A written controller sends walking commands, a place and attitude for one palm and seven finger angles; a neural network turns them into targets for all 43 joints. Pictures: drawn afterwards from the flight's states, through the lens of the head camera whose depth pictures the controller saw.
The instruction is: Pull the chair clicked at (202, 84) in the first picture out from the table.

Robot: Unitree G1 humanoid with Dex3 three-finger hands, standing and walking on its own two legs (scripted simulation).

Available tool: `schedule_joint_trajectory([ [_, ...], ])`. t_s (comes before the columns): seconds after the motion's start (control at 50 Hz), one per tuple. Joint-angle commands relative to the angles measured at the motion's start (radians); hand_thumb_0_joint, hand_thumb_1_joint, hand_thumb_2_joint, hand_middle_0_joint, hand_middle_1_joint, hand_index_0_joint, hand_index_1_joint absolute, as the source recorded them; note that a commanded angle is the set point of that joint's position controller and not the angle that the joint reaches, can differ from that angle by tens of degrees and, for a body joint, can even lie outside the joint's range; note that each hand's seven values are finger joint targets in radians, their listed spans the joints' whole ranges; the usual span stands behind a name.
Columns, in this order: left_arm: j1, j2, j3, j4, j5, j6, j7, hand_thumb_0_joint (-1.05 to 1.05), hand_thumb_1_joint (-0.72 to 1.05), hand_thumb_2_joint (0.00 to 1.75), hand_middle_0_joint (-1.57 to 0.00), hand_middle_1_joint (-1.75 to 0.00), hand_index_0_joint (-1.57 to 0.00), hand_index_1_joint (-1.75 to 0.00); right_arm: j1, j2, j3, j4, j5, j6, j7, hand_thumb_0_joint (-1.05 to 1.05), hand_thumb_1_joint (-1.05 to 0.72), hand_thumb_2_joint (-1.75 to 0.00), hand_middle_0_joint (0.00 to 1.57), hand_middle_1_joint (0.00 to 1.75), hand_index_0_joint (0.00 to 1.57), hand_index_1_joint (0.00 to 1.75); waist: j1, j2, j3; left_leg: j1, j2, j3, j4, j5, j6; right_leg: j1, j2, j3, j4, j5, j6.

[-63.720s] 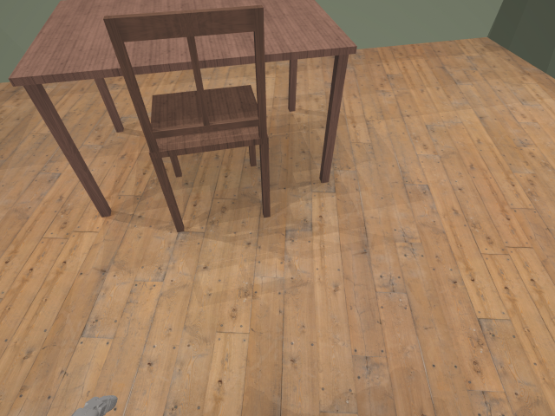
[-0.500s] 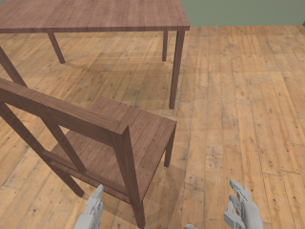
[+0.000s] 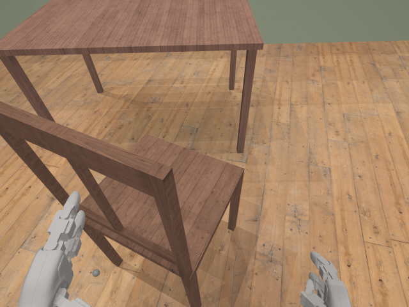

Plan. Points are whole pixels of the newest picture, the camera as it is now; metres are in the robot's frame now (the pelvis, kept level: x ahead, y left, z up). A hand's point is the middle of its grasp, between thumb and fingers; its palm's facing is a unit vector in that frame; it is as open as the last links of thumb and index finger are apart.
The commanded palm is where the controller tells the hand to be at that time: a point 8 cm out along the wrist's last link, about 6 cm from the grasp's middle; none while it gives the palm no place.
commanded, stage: draw the hand back to the body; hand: left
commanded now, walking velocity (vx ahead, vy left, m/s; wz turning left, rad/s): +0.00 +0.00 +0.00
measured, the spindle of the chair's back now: (100, 198) +0.34 +0.27 -0.01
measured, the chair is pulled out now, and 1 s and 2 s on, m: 0.63 0.63 0.63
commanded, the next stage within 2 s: step back with the hand held close in 1.02 s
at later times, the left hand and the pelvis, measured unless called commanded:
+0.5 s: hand (33, 211) +0.20 +0.24 +0.19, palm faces +0.41 -0.80 -0.43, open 11.5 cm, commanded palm +0.16 +0.29 +0.21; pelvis +0.02 +0.00 +0.05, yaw -1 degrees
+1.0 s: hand (12, 190) +0.22 +0.26 +0.22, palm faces +0.44 -0.80 -0.41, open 7.5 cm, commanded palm +0.17 +0.31 +0.24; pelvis +0.02 +0.01 +0.06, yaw -2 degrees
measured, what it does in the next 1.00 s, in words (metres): rises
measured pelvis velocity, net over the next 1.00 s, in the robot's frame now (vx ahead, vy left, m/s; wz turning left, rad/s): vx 0.02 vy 0.01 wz -0.03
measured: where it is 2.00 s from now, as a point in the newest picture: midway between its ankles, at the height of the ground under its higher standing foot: outside the picture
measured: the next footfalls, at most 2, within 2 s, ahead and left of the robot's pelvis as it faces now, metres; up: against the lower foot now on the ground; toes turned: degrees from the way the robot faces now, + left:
none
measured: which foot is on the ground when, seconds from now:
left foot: down 0.00-1.00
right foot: down 0.00-1.00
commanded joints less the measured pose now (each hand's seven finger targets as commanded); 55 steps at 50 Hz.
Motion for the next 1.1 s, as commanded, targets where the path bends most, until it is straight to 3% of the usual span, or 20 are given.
schedule_joint_trajectory([
  [0.0, 0.046, 0.063, 0.021, -0.218, 0.107, 0.077, 0.166, 0.0, -0.22, 0.36, -0.04, -0.07, -0.04, -0.07, -0.079, -0.088, -0.03, -0.18, -0.022, -0.031, -0.023, 0.0, -0.9, -0.9, 0.2, 0.3, 0.2, 0.3, -0.016, 0.024, 0.006, 0.025, -0.012, 0.038, -0.274, 0.29, 0.02, 0.271, -0.004, 0.029, -0.245, 0.163, -0.017],
  [0.06, 0.001, 0.119, 0.06, -0.209, 0.124, 0.103, 0.209, 0.0, -0.12, 0.41, -0.06, -0.09, -0.06, -0.09, -0.098, -0.1, -0.026, -0.164, -0.025, -0.018, -0.028, 0.0, -0.9, -0.9, 0.2, 0.3, 0.2, 0.3, -0.01, -0.048, 0.026, 0.088, -0.008, 0.034, -0.314, 0.315, 0.028, 0.322, -0.004, 0.028, -0.302, 0.189, -0.013],
  [0.16, -0.088, 0.2, 0.147, -0.235, 0.138, 0.095, 0.249, 0.0, 0.07, 0.5, -0.08, -0.13, -0.08, -0.13, -0.121, -0.107, -0.015, -0.138, -0.031, -0.036, -0.035, 0.0, -0.9, -0.9, 0.2, 0.3, 0.2, 0.3, 0.007, -0.045, 0.049, 0.193, -0.008, 0.031, -0.404, 0.334, 0.03, 0.406, -0.006, 0.027, -0.369, 0.209, -0.014],
  [0.26, -0.136, 0.206, 0.193, -0.216, 0.138, 0.083, 0.254, 0.0, 0.25, 0.58, -0.11, -0.16, -0.11, -0.16, -0.14, -0.102, -0.008, -0.097, -0.032, -0.061, -0.026, 0.0, -0.9, -0.9, 0.2, 0.3, 0.2, 0.3, 0.014, 0.02, 0.105, 0.271, -0.008, 0.036, -0.475, 0.4, 0.024, 0.47, -0.004, 0.028, -0.425, 0.278, -0.016],
  [0.36, -0.176, 0.208, 0.251, -0.132, 0.128, 0.064, 0.244, 0.0, 0.43, 0.67, -0.13, -0.2, -0.13, -0.2, -0.163, -0.106, -0.014, -0.058, -0.036, -0.061, -0.013, 0.0, -0.9, -0.9, 0.2, 0.3, 0.2, 0.3, 0.02, -0.053, 0.16, 0.317, 0.001, 0.042, -0.53, 0.415, 0.027, 0.507, 0.003, 0.036, -0.484, 0.293, -0.012],
  [0.4, -0.22, 0.215, 0.269, -0.145, 0.124, 0.05, 0.24, 0.0, 0.5, 0.71, -0.15, -0.22, -0.15, -0.22, -0.159, -0.109, -0.013, -0.05, -0.039, -0.06, -0.006, 0.0, -0.9, -0.9, 0.2, 0.3, 0.2, 0.3, 0.019, -0.018, 0.151, 0.346, 0.0, 0.049, -0.553, 0.42, 0.027, 0.525, 0.003, 0.037, -0.497, 0.295, -0.011],
  [0.52, -0.281, 0.272, 0.356, -0.182, 0.118, 0.02, 0.241, 0.0, 0.72, 0.81, -0.18, -0.26, -0.18, -0.26, -0.171, -0.114, -0.019, -0.02, -0.05, -0.078, 0.008, 0.0, -0.9, -0.9, 0.2, 0.3, 0.2, 0.3, 0.032, -0.002, 0.074, 0.419, 0.003, 0.053, -0.593, 0.535, 0.029, 0.619, 0.001, 0.038, -0.514, 0.417, -0.011],
  [0.56, -0.312, 0.301, 0.391, -0.173, 0.117, 0.018, 0.241, 0.0, 0.79, 0.85, -0.19, -0.28, -0.19, -0.28, -0.184, -0.116, -0.02, -0.005, -0.049, -0.079, 0.009, 0.0, -0.9, -0.9, 0.2, 0.3, 0.2, 0.3, 0.034, 0.027, 0.09, 0.429, 0.002, 0.058, -0.597, 0.558, 0.027, 0.629, 0.003, 0.048, -0.533, 0.446, -0.014],
  [0.62, -0.364, 0.303, 0.418, -0.131, 0.108, 0.01, 0.241, 0.0, 0.9, 0.9, -0.2, -0.3, -0.2, -0.3, -0.183, -0.117, -0.021, 0.009, -0.049, -0.072, 0.011, 0.0, -0.9, -0.9, 0.2, 0.3, 0.2, 0.3, 0.03, -0.019, 0.119, 0.436, 0.005, 0.061, -0.616, 0.547, 0.028, 0.628, 0.005, 0.041, -0.546, 0.431, -0.01],
  [0.68, -0.308, 0.218, 0.359, -0.02, 0.102, 0.019, 0.22, 0.0, 0.9, 0.9, -0.2, -0.3, -0.2, -0.3, -0.19, -0.12, -0.025, 0.022, -0.046, -0.055, 0.019, 0.0, -0.9, -0.9, 0.2, 0.3, 0.2, 0.3, 0.026, -0.05, 0.175, 0.426, 0.011, 0.062, -0.633, 0.533, 0.029, 0.608, 0.006, 0.035, -0.562, 0.4, -0.009],
  [0.76, -0.333, 0.242, 0.361, -0.076, 0.106, 0.008, 0.213, 0.0, 0.9, 0.9, -0.2, -0.3, -0.2, -0.3, -0.202, -0.131, -0.033, 0.014, -0.049, -0.049, 0.027, 0.0, -0.9, -0.9, 0.2, 0.3, 0.2, 0.3, 0.033, -0.012, 0.13, 0.445, 0.008, 0.057, -0.645, 0.534, 0.03, 0.63, 0.007, 0.036, -0.567, 0.39, -0.01],
  [0.84, -0.333, 0.283, 0.388, -0.163, 0.112, -0.003, 0.22, 0.0, 0.9, 0.9, -0.2, -0.3, -0.2, -0.3, -0.201, -0.129, -0.034, 0.005, -0.056, -0.061, 0.029, 0.0, -0.9, -0.9, 0.2, 0.3, 0.2, 0.3, 0.042, -0.004, 0.044, 0.477, 0.005, 0.054, -0.643, 0.604, 0.03, 0.686, 0.007, 0.039, -0.555, 0.459, -0.009],
  [0.86, -0.347, 0.304, 0.401, -0.184, 0.114, -0.001, 0.222, 0.0, 0.9, 0.9, -0.2, -0.3, -0.2, -0.3, -0.205, -0.127, -0.032, 0.007, -0.055, -0.063, 0.028, 0.0, -0.9, -0.9, 0.2, 0.3, 0.2, 0.3, 0.042, 0.033, 0.053, 0.478, 0.004, 0.053, -0.644, 0.606, 0.024, 0.686, 0.01, 0.044, -0.561, 0.459, -0.012],
  [0.9, -0.347, 0.288, 0.39, -0.184, 0.114, 0.002, 0.225, 0.0, 0.9, 0.9, -0.2, -0.3, -0.2, -0.3, -0.2, -0.12, -0.027, 0.009, -0.055, -0.067, 0.026, 0.0, -0.9, -0.9, 0.2, 0.3, 0.2, 0.3, 0.037, 0.043, 0.068, 0.479, 0.004, 0.056, -0.647, 0.604, 0.022, 0.677, 0.01, 0.041, -0.564, 0.456, -0.012],
  [0.96, -0.358, 0.279, 0.39, -0.155, 0.115, 0.011, 0.225, 0.0, 0.9, 0.9, -0.2, -0.3, -0.2, -0.3, -0.202, -0.121, -0.026, 0.016, -0.054, -0.065, 0.023, 0.0, -0.9, -0.9, 0.2, 0.3, 0.2, 0.3, 0.032, 0.032, 0.131, 0.461, 0.006, 0.052, -0.657, 0.577, 0.017, 0.654, 0.017, 0.042, -0.581, 0.427, -0.016],
  [1.04, -0.359, 0.247, 0.369, -0.098, 0.11, 0.015, 0.22, 0.0, 0.9, 0.9, -0.2, -0.3, -0.2, -0.3, -0.199, -0.124, -0.028, 0.019, -0.051, -0.052, 0.025, 0.0, -0.9, -0.9, 0.2, 0.3, 0.2, 0.3, 0.029, -0.017, 0.16, 0.454, 0.013, 0.055, -0.663, 0.552, 0.022, 0.634, 0.015, 0.037, -0.579, 0.396, -0.013],
  [1.08, -0.371, 0.239, 0.357, -0.101, 0.112, 0.017, 0.215, 0.0, 0.9, 0.9, -0.2, -0.3, -0.2, -0.3, -0.199, -0.127, -0.027, 0.017, -0.051, -0.05, 0.028, 0.0, -0.9, -0.9, 0.2, 0.3, 0.2, 0.3, 0.027, 0.014, 0.162, 0.453, 0.012, 0.052, -0.669, 0.544, 0.019, 0.631, 0.014, 0.037, -0.58, 0.381, -0.015],
])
